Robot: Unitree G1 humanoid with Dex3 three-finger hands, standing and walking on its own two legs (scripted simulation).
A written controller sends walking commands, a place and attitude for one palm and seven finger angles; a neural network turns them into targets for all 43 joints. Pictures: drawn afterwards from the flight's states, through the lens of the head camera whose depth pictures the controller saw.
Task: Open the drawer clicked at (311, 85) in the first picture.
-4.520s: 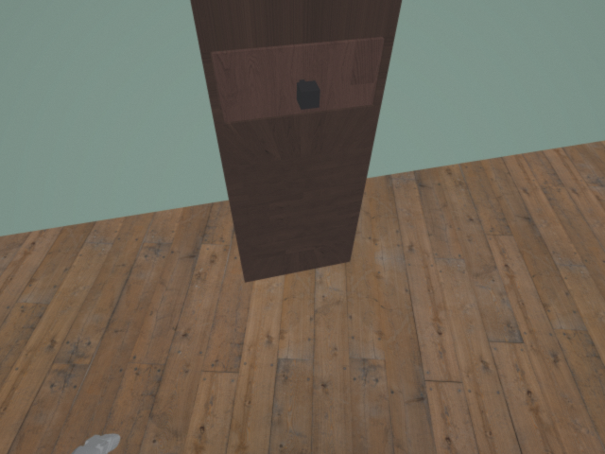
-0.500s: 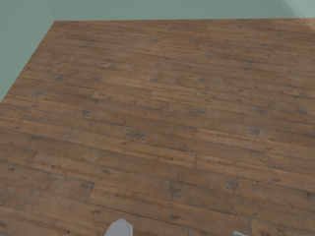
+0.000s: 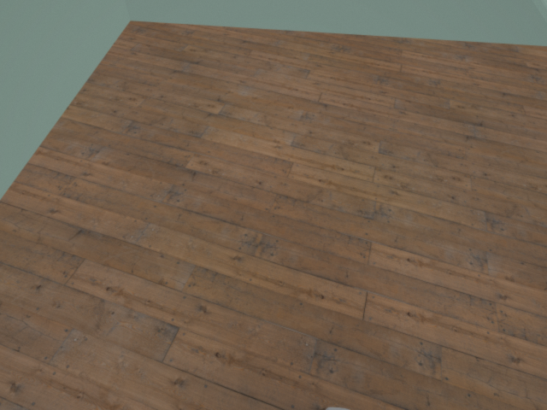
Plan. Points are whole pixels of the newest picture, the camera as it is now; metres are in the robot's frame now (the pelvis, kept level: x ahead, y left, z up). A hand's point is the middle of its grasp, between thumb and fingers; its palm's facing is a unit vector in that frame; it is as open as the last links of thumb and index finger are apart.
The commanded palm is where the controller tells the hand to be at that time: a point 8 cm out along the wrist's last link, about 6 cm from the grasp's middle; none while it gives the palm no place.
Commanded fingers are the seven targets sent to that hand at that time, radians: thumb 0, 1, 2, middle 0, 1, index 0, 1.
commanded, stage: turn to face it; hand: left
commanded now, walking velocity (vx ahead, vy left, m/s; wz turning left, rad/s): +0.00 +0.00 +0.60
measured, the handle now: out of the picture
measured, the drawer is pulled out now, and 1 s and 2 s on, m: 0.00 0.00 0.00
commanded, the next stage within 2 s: none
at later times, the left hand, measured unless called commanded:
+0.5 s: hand out of the picture -0.01 +0.16 -0.15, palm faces +0.35 -0.89 -0.28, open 7.4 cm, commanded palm none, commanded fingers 0.00 0.90 0.90 -0.20 -0.30 -0.20 -0.30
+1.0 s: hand out of the picture -0.05 +0.20 -0.16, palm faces +0.62 -0.73 -0.29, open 7.4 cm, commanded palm none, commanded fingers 0.00 0.90 0.90 -0.20 -0.30 -0.20 -0.30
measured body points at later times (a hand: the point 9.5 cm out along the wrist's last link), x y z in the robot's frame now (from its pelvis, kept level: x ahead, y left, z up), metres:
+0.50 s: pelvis +0.00 -0.05 +0.00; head +0.04 -0.06 +0.45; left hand -0.02 +0.20 -0.13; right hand +0.16 -0.28 -0.15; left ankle -0.05 +0.10 -0.67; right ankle +0.00 -0.15 -0.74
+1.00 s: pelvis +0.00 -0.04 -0.01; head +0.04 -0.03 +0.43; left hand -0.08 +0.23 -0.14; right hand +0.24 -0.18 -0.16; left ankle -0.06 +0.08 -0.74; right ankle +0.09 -0.13 -0.74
